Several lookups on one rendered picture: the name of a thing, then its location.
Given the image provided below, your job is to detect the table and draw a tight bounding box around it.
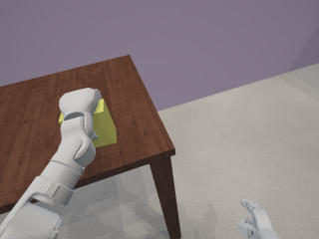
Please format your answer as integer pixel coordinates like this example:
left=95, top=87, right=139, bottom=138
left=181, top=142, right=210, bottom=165
left=0, top=55, right=181, bottom=239

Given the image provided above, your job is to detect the robot left forearm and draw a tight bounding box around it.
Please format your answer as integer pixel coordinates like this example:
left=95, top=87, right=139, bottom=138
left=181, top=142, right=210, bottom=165
left=0, top=109, right=96, bottom=238

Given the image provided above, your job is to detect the robot left upper arm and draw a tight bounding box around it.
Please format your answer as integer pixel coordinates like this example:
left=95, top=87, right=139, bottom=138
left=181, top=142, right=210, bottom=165
left=0, top=202, right=63, bottom=239

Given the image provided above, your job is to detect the sponge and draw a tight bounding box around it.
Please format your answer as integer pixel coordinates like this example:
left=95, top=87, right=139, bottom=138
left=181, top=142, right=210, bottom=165
left=58, top=99, right=117, bottom=147

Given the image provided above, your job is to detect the right robot hand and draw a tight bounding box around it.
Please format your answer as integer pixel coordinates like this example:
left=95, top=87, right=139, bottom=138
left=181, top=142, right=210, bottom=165
left=237, top=198, right=275, bottom=239

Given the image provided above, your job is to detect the left robot hand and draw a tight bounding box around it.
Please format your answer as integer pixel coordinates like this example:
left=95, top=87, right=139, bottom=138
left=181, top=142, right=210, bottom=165
left=59, top=88, right=102, bottom=140

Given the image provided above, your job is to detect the robot right forearm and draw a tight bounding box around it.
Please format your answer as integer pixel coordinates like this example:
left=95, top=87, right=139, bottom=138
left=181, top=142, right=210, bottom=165
left=256, top=228, right=282, bottom=239

